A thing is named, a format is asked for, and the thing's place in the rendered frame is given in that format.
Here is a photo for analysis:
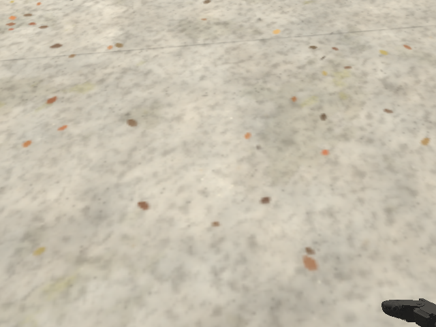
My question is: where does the right robot hand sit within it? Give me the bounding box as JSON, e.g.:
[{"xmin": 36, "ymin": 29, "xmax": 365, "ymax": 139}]
[{"xmin": 381, "ymin": 298, "xmax": 436, "ymax": 327}]

